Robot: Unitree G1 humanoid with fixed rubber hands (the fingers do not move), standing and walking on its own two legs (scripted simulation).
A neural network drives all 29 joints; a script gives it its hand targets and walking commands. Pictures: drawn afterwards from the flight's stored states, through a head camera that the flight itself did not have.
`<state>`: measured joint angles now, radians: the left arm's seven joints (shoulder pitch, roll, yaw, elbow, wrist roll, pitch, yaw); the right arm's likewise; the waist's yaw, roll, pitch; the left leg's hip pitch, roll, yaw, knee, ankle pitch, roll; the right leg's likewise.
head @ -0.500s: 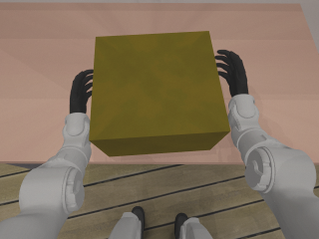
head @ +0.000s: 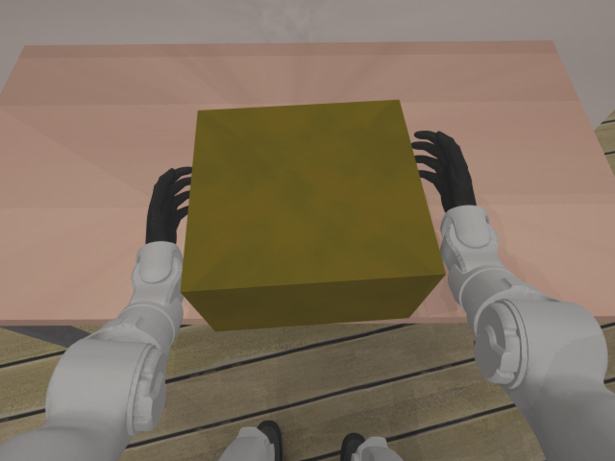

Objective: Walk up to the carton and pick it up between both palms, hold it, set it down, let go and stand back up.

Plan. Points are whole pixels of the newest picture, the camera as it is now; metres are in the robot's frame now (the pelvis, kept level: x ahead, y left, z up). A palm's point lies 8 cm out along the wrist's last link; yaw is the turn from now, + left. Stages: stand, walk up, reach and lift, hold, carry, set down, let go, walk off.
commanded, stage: reach and lift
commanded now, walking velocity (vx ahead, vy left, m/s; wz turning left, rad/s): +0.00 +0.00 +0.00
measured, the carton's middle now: (306, 217) +0.46 +0.03 -0.04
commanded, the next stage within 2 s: none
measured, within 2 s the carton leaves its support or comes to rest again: leaves its support in 0.02 s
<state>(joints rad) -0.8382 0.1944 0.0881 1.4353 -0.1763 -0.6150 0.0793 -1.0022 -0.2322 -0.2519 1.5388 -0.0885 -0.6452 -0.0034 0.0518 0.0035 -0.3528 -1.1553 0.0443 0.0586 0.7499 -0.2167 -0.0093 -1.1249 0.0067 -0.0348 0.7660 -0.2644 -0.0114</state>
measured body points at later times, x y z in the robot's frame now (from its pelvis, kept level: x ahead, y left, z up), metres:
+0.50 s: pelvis -0.02 +0.00 +0.01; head +0.03 +0.00 +0.46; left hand +0.39 +0.21 +0.07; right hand +0.43 -0.17 +0.10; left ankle +0.05 +0.12 -0.68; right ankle +0.02 -0.11 -0.68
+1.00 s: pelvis -0.02 +0.02 +0.03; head -0.01 +0.04 +0.48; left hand +0.40 +0.23 +0.13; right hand +0.44 -0.15 +0.17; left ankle +0.05 +0.12 -0.68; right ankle +0.02 -0.11 -0.68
